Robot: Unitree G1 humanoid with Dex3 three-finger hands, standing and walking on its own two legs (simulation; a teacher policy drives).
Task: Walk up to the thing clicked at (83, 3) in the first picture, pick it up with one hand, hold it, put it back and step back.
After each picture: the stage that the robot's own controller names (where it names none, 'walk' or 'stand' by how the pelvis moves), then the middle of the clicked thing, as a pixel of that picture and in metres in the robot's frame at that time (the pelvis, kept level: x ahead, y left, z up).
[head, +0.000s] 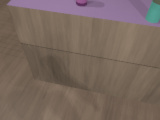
stand; out of the picture +0.91 +0.00 +0.06
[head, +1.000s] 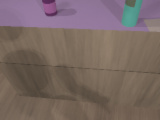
walk; (49, 3) +0.78 +0.21 +0.08
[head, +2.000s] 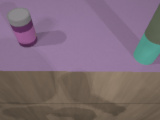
stand; (23, 28) +0.48 +0.20 +0.10
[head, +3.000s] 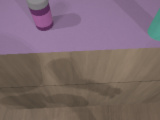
walk; (41, 12) +0.54 +0.16 +0.09
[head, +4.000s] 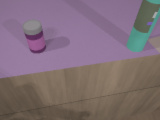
stand; (35, 37) +0.51 +0.18 +0.07
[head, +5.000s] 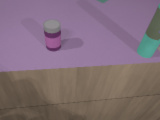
stand; (52, 35) +0.55 +0.13 +0.07
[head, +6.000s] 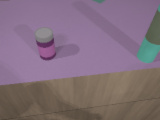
stand; (46, 44) +0.49 +0.15 +0.06
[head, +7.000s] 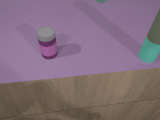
stand; (47, 43) +0.50 +0.15 +0.06
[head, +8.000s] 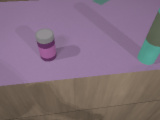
stand; (46, 45) +0.49 +0.15 +0.06
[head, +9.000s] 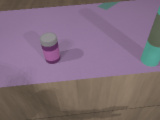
rise first; (50, 48) +0.49 +0.17 +0.06
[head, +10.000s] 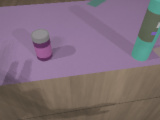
go down; (42, 45) +0.51 +0.15 +0.07
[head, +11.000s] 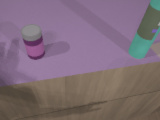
go down; (33, 42) +0.49 +0.16 +0.08
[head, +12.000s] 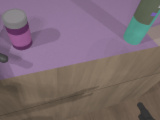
close in; (18, 30) +0.49 +0.17 +0.10
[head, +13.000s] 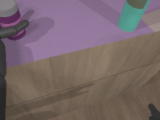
close; (10, 19) +0.52 +0.17 +0.12
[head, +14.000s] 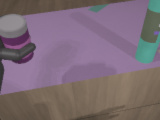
lift; (17, 40) +0.35 +0.17 +0.25
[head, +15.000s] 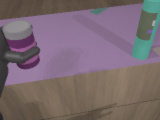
lift; (23, 45) +0.33 +0.17 +0.24
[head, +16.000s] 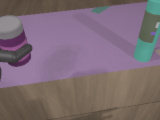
hold; (13, 42) +0.32 +0.19 +0.26
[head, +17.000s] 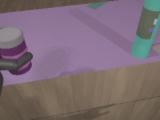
hold; (14, 51) +0.33 +0.19 +0.22
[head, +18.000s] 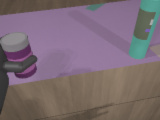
crouch; (20, 56) +0.34 +0.18 +0.20
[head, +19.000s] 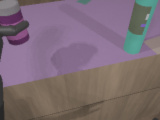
crouch; (12, 23) +0.45 +0.19 +0.23
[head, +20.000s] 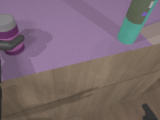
lower; (9, 35) +0.48 +0.19 +0.09
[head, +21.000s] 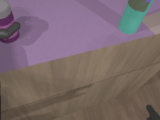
lower; (3, 22) +0.50 +0.19 +0.12
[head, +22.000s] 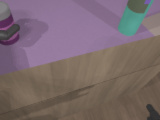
lower; (3, 24) +0.50 +0.20 +0.12
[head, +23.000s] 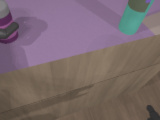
lower; (1, 22) +0.51 +0.20 +0.12
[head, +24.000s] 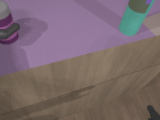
loosen; (2, 23) +0.50 +0.20 +0.12
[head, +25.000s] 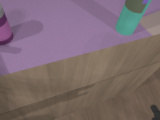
withdraw; out of the picture +0.50 +0.20 +0.12
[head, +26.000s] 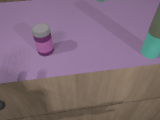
sink last; (43, 40) +0.50 +0.18 +0.09
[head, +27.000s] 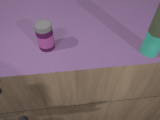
stand; (45, 36) +0.52 +0.19 +0.08
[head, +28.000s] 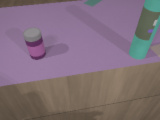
stand; (35, 44) +0.51 +0.19 +0.08
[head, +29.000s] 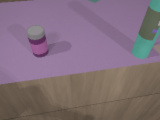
stand; (38, 41) +0.51 +0.19 +0.06
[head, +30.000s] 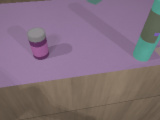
stand; (38, 44) +0.50 +0.18 +0.06
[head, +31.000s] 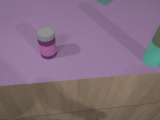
stand; (47, 43) +0.49 +0.15 +0.06
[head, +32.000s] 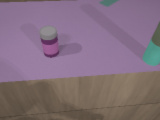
stand; (49, 42) +0.52 +0.15 +0.06
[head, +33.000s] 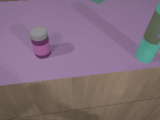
walk; (40, 43) +0.50 +0.17 +0.06
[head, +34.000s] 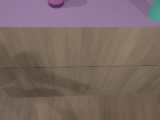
walk; out of the picture +0.67 +0.13 +0.09
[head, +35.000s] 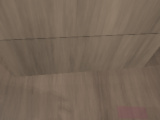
walk; out of the picture +0.94 +0.14 +0.08
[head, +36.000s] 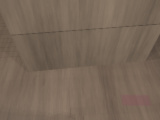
stand; out of the picture +1.13 +0.16 +0.08
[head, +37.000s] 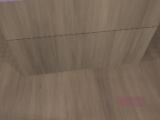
stand; out of the picture +1.12 +0.18 +0.06
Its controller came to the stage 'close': yes
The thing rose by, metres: 0.22
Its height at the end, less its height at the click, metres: +0.00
